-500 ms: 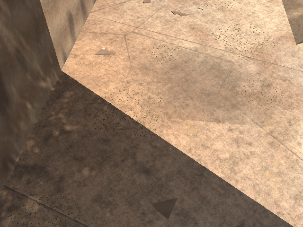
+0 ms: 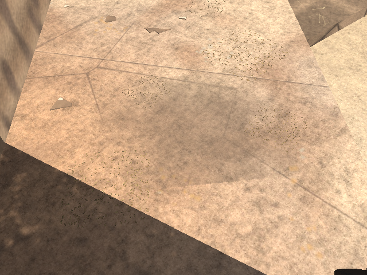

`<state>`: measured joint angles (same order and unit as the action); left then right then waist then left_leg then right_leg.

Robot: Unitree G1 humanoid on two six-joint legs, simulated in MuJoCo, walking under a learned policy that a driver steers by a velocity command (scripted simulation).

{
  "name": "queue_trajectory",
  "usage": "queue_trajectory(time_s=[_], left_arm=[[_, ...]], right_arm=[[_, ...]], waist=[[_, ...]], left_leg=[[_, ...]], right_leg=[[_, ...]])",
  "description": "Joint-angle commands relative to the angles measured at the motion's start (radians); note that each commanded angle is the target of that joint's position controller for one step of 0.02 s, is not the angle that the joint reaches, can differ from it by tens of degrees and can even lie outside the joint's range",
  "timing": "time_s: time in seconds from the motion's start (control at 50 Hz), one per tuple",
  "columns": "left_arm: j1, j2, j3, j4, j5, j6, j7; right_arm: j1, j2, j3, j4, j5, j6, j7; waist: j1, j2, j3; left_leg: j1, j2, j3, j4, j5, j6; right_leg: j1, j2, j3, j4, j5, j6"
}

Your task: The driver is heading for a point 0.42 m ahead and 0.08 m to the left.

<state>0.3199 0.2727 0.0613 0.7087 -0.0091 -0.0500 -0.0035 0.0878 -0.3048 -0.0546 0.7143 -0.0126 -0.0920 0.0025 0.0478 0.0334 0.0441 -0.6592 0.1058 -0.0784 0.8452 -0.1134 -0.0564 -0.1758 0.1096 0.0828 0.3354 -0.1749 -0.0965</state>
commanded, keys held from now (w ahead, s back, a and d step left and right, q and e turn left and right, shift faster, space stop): w+q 0.28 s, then no key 0.72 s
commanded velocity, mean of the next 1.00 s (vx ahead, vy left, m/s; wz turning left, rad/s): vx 0.25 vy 0.00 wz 0.08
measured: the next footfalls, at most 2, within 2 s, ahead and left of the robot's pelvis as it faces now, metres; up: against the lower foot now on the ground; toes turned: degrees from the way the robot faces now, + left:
left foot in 0.24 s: +0.32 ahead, +0.16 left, +0.00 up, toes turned +4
right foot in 0.72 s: +0.49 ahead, -0.03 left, +0.00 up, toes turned +10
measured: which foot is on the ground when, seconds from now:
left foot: up 0.00-0.22, down 0.24-1.00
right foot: down 0.00-0.26, up 0.28-0.70, down 0.72-1.00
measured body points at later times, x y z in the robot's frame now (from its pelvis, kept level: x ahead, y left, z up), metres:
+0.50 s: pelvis +0.27 +0.08 +0.00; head +0.31 +0.10 +0.45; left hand +0.39 +0.37 -0.11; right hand +0.39 -0.17 -0.11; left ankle +0.28 +0.15 -0.75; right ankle +0.35 -0.07 -0.68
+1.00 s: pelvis +0.38 +0.06 -0.02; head +0.40 +0.06 +0.43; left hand +0.51 +0.33 -0.12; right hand +0.49 -0.19 -0.15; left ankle +0.28 +0.15 -0.75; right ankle +0.45 -0.04 -0.75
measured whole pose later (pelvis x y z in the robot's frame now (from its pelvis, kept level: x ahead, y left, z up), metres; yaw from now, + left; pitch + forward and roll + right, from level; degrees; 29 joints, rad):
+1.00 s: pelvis +0.38 +0.06 -0.02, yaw +9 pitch +0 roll +0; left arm 0.10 0.23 0.04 0.79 0.01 -0.03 0.00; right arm 0.22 -0.26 -0.02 0.89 -0.01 0.03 -0.02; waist -0.01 0.01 0.02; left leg -0.10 -0.05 -0.07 0.50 -0.40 0.03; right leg -0.35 0.02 0.01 0.53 -0.19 -0.02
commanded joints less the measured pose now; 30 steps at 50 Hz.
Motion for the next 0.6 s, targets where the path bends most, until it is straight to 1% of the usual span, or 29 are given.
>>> queue_trajectory(time_s=[0.02,0.04,0.08,0.12,0.16,0.18,0.2,0.22,0.24,0.26,0.28,0.3,0.32,0.34,0.36,0.38,0.4,0.42,0.44,0.46,0.5,0.56,0.6], left_arm=[[-0.011,0.156,0.038,-0.049,-0.001,-0.018,0.013],[0.007,0.162,0.038,-0.038,-0.001,-0.021,0.011],[0.035,0.168,0.038,-0.014,-0.001,-0.023,0.006],[0.059,0.173,0.039,0.010,0.001,-0.020,0.006],[0.068,0.182,0.043,0.029,0.001,-0.013,0.010],[0.059,0.187,0.045,0.033,0.001,-0.009,0.013],[0.038,0.194,0.047,0.031,0.002,-0.006,0.015],[0.015,0.198,0.047,0.026,0.004,-0.001,0.018],[0.004,0.184,0.039,0.017,0.008,0.004,0.024],[0.015,0.148,0.022,-0.010,0.031,0.003,0.032],[0.130,0.060,-0.003,-0.027,0.028,-0.019,0.018],[0.072,0.137,0.003,-0.018,0.009,-0.040,0.008],[-0.025,0.169,0.013,-0.041,-0.016,-0.054,-0.001],[-0.072,0.160,0.009,-0.046,-0.007,-0.061,0.002],[-0.097,0.161,0.015,-0.050,0.014,-0.059,0.006],[-0.078,0.150,0.016,-0.052,0.021,-0.050,0.008],[-0.051,0.129,0.012,-0.045,0.021,-0.039,0.011],[-0.023,0.106,0.006,-0.032,0.020,-0.026,0.015],[-0.014,0.094,0.003,-0.026,0.020,-0.016,0.020],[-0.022,0.087,0.000,-0.026,0.020,-0.009,0.025],[-0.054,0.076,-0.003,-0.025,0.021,-0.002,0.029],[-0.134,0.074,-0.002,-0.033,0.014,0.000,0.025],[-0.175,0.075,0.000,-0.040,0.013,-0.002,0.020]], right_arm=[[-0.047,-0.031,0.002,-0.048,0.009,-0.008,0.010],[-0.073,-0.034,0.004,-0.052,0.016,-0.010,0.015],[-0.113,-0.050,0.001,-0.065,0.026,-0.014,0.023],[-0.145,-0.062,0.000,-0.084,0.028,-0.018,0.033],[-0.147,-0.067,-0.001,-0.096,0.030,-0.020,0.045],[-0.125,-0.071,-0.002,-0.094,0.031,-0.020,0.050],[-0.078,-0.085,-0.009,-0.084,0.031,-0.019,0.052],[0.009,-0.105,-0.022,-0.061,0.028,-0.017,0.050],[0.143,-0.142,-0.043,-0.024,0.024,-0.015,0.045],[0.292,-0.206,-0.059,-0.007,0.021,-0.010,0.039],[0.322,-0.256,-0.070,0.006,0.025,-0.009,0.047],[0.307,-0.161,-0.046,-0.005,0.040,-0.005,0.046],[0.237,-0.133,-0.037,-0.026,0.027,0.001,0.037],[0.185,-0.125,-0.032,-0.041,0.014,0.006,0.032],[0.153,-0.104,-0.024,-0.046,0.012,0.009,0.030],[0.146,-0.087,-0.015,-0.044,0.003,0.008,0.026],[0.137,-0.076,-0.010,-0.038,0.003,0.007,0.024],[0.130,-0.078,-0.009,-0.029,0.004,0.005,0.022],[0.127,-0.093,-0.012,-0.020,0.004,0.005,0.018],[0.125,-0.107,-0.016,-0.011,0.005,0.009,0.014],[0.123,-0.117,-0.018,0.004,0.011,0.024,0.003],[0.147,-0.112,-0.013,0.031,0.014,0.043,-0.008],[0.159,-0.106,-0.010,0.050,0.012,0.053,-0.012]], waist=[[0.011,-0.112,-0.045],[0.027,-0.116,-0.036],[0.047,-0.114,-0.011],[0.057,-0.107,0.011],[0.049,-0.110,0.019],[0.034,-0.115,0.011],[0.006,-0.123,-0.019],[-0.045,-0.121,-0.080],[-0.110,-0.092,-0.171],[-0.155,0.027,-0.290],[-0.080,0.288,-0.355],[-0.126,0.168,-0.328],[-0.131,0.095,-0.199],[-0.111,-0.011,-0.145],[-0.088,-0.056,-0.107],[-0.057,-0.027,-0.119],[-0.038,0.001,-0.125],[-0.024,0.020,-0.133],[-0.018,0.028,-0.138],[-0.018,0.034,-0.141],[-0.028,0.040,-0.153],[-0.068,0.044,-0.150],[-0.084,0.046,-0.133]], left_leg=[[0.120,-0.036,0.053,-0.190,0.223,-0.009],[0.128,-0.039,0.057,-0.221,0.262,-0.002],[0.092,-0.036,0.050,-0.264,0.261,0.023],[0.018,-0.038,0.047,-0.295,0.192,0.058],[-0.019,-0.044,0.050,-0.311,0.099,0.094],[0.004,-0.054,0.057,-0.318,0.057,0.112],[0.078,-0.081,0.079,-0.324,0.019,0.131],[0.214,-0.122,0.114,-0.340,0.025,0.155],[0.419,-0.137,0.110,-0.346,0.072,0.186],[0.686,0.026,-0.136,-0.343,0.119,0.253],[0.986,0.214,-0.638,-0.463,-0.091,0.425],[0.997,0.221,-0.684,-0.530,-0.172,0.396],[0.874,0.201,-0.525,-0.527,-0.009,0.360],[0.750,0.171,-0.400,-0.511,0.241,0.335],[0.655,0.141,-0.306,-0.507,0.464,0.326],[0.596,0.117,-0.249,-0.515,0.586,0.317],[0.563,0.098,-0.209,-0.525,0.660,0.315],[0.532,0.086,-0.164,-0.531,0.724,0.314],[0.510,0.074,-0.128,-0.537,0.767,0.314],[0.499,0.065,-0.100,-0.540,0.793,0.311],[0.490,0.038,-0.050,-0.538,0.771,0.284],[0.509,0.023,-0.031,-0.537,0.682,0.241],[0.534,0.036,-0.051,-0.528,0.616,0.237]], right_leg=[[-0.053,-0.208,0.100,-0.125,0.184,-0.129],[-0.041,-0.224,0.105,-0.132,0.145,-0.126],[0.029,-0.265,0.123,-0.126,0.122,-0.126],[0.140,-0.313,0.133,-0.101,0.169,-0.121],[0.229,-0.347,0.126,-0.065,0.259,-0.106],[0.253,-0.352,0.110,-0.041,0.338,-0.093],[0.259,-0.341,0.081,0.008,0.491,-0.078],[0.249,-0.314,0.039,0.109,0.677,-0.058],[0.189,-0.266,-0.014,0.286,0.758,-0.029],[-0.005,-0.207,-0.064,0.584,0.474,0.013],[-0.420,-0.016,-0.056,0.896,-0.310,0.090],[-0.534,-0.062,0.056,0.982,-0.374,0.085],[-0.568,-0.101,0.042,0.983,-0.299,0.084],[-0.530,-0.140,0.019,0.946,-0.245,0.090],[-0.495,-0.164,0.003,0.887,-0.226,0.104],[-0.431,-0.182,0.004,0.841,-0.209,0.114],[-0.394,-0.186,-0.001,0.793,-0.198,0.128],[-0.363,-0.186,-0.013,0.746,-0.182,0.143],[-0.347,-0.180,-0.025,0.698,-0.154,0.154],[-0.341,-0.173,-0.034,0.643,-0.118,0.162],[-0.310,-0.167,-0.043,0.531,-0.012,0.167],[-0.275,-0.155,-0.043,0.385,0.134,0.160],[-0.268,-0.152,-0.035,0.323,0.149,0.152]])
